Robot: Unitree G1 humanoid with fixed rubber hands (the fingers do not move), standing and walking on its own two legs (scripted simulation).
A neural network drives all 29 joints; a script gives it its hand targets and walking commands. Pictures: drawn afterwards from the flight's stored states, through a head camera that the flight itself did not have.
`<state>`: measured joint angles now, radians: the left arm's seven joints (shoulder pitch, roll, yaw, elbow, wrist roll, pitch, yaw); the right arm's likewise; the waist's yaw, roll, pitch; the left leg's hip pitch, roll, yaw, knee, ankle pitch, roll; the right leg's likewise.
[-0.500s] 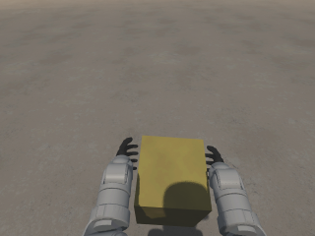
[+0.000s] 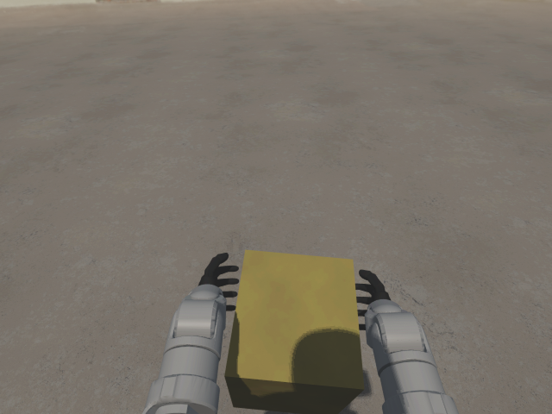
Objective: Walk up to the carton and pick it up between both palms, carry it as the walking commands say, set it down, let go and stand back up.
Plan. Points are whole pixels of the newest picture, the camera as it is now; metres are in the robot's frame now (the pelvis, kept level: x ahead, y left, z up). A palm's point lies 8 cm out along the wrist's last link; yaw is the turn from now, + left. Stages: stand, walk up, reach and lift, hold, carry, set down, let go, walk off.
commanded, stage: hold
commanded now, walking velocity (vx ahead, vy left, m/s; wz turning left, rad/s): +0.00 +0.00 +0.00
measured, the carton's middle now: (291, 335) +0.29 +0.01 -0.04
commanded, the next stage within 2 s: carry in 1.42 s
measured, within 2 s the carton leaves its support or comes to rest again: neither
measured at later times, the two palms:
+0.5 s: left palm (208, 299) +0.29 +0.13 +0.06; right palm (379, 316) +0.28 -0.13 +0.04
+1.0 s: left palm (205, 299) +0.30 +0.14 +0.06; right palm (378, 317) +0.28 -0.13 +0.03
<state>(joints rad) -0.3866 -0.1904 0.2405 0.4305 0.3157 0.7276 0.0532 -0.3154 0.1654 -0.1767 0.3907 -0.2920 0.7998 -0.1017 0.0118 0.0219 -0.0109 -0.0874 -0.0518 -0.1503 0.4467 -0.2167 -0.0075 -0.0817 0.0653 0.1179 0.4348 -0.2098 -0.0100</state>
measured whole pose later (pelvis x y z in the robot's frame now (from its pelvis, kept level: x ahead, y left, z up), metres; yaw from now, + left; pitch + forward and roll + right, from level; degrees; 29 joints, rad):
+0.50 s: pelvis -0.01 +0.00 +0.00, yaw +0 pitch -8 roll +0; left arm -0.42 -0.20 0.26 0.46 0.33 0.72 0.06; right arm -0.35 0.18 -0.21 0.44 -0.30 0.79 -0.15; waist 0.02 0.02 -0.01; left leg -0.11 -0.05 -0.14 0.48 -0.22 0.00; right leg -0.11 0.06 0.12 0.46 -0.21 0.00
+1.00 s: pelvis +0.00 +0.00 +0.00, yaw +0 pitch -8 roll +0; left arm -0.37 -0.18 0.22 0.40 0.31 0.74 0.05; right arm -0.29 0.16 -0.15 0.37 -0.28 0.81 -0.09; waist 0.01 0.02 -0.01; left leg -0.09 -0.05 -0.14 0.45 -0.22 0.00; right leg -0.08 0.06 0.11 0.43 -0.21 -0.01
